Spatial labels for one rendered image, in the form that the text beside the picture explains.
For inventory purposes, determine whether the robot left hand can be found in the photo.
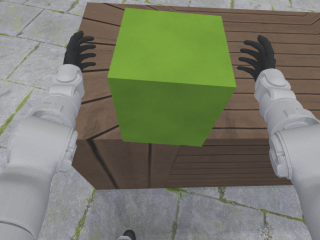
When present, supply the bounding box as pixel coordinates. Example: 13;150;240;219
63;30;96;71

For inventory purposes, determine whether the robot right upper arm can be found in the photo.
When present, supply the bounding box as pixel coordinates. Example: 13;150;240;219
269;123;320;240

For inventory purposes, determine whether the robot left foot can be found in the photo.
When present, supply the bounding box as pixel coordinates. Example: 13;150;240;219
123;229;136;240

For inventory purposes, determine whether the robot left forearm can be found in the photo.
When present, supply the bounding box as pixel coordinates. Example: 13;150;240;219
6;64;85;163

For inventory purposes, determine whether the robot right forearm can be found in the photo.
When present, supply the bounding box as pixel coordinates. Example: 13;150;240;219
254;68;320;136

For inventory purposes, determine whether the robot right hand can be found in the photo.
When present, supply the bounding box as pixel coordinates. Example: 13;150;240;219
237;35;276;82

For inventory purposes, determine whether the pedestal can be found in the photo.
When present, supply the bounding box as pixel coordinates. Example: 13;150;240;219
71;2;320;190

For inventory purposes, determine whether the robot left upper arm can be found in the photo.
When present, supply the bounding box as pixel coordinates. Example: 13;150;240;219
0;115;78;240

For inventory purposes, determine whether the carton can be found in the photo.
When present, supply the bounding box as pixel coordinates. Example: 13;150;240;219
107;8;237;147

